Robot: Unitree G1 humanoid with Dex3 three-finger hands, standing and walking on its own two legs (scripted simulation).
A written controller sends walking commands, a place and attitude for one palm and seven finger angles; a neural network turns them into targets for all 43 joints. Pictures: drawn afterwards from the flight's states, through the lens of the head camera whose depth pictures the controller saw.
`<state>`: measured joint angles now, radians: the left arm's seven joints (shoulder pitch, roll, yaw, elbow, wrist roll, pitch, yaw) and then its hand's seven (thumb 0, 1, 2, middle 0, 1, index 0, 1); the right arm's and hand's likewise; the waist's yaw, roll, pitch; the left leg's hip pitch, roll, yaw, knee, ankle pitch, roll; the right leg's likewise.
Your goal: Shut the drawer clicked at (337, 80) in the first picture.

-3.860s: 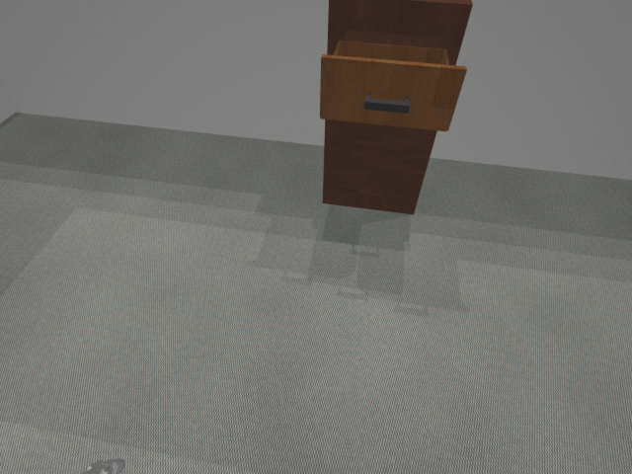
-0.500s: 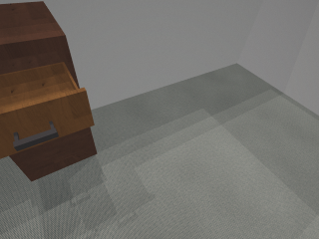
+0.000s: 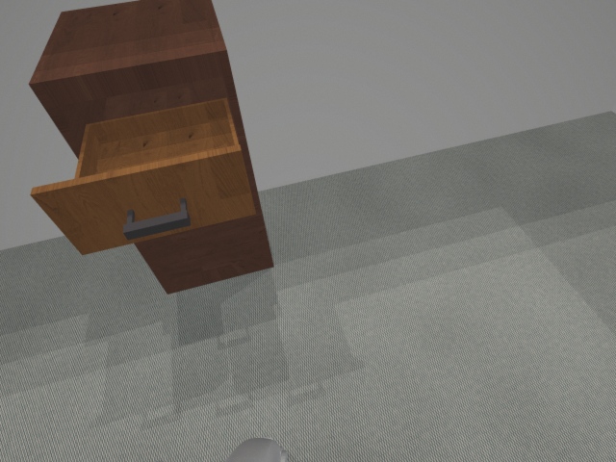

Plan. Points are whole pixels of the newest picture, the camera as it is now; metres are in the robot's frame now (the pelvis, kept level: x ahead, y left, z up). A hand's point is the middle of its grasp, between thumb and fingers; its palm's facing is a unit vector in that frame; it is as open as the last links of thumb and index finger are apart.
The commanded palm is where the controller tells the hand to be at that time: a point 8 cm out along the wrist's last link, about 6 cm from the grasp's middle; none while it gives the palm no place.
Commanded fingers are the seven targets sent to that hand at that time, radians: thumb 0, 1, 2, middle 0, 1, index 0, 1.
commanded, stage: turn to face it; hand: left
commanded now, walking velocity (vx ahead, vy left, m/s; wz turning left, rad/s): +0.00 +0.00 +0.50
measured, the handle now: (157, 217) +0.55 +0.33 -0.05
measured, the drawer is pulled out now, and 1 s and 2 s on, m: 0.30 0.30 0.30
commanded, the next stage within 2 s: take the last steps up to it in 0.44 s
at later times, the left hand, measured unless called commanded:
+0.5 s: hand out of the picture -0.04 +0.27 -0.18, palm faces +0.28 -0.93 -0.24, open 7.4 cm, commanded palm none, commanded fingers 0.00 0.90 0.90 -0.20 -0.30 -0.20 -0.30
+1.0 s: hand out of the picture +0.02 +0.19 -0.16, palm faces +0.32 -0.92 -0.23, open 7.2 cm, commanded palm none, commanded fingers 0.00 0.90 0.90 -0.20 -0.30 -0.20 -0.30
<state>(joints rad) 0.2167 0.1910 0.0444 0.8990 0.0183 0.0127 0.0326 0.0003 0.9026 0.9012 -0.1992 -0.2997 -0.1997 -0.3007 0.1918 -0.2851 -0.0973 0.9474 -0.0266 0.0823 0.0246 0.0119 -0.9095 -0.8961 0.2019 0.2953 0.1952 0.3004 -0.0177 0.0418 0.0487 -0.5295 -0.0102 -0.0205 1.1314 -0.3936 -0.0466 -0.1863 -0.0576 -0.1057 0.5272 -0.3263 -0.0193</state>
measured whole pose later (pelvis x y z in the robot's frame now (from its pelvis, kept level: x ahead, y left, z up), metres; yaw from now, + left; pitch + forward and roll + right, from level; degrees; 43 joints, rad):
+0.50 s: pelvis -0.01 +0.05 +0.01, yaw +12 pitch -1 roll -2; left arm 0.26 0.28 0.07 0.98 0.02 0.06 0.02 0.00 0.91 0.90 -0.20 -0.30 -0.20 -0.30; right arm 0.13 -0.18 -0.01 0.92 -0.01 0.02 0.00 0.01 -0.91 -0.90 0.21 0.30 0.20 0.30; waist 0.05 -0.05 0.09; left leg -0.20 -0.01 0.03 0.47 -0.26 0.06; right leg -0.46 -0.09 -0.02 1.09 -0.40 0.08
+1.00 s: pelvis +0.06 +0.01 +0.01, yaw +16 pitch -1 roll +1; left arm 0.34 0.14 0.04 1.05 0.02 -0.05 0.02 -0.01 0.93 0.90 -0.20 -0.30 -0.20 -0.30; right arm 0.36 -0.19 -0.06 1.11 -0.03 0.02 0.01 0.01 -0.91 -0.90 0.20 0.30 0.20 0.30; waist -0.02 0.03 0.00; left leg -0.47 0.06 0.03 1.04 -0.31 0.01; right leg -0.06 0.02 -0.09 0.37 -0.29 -0.06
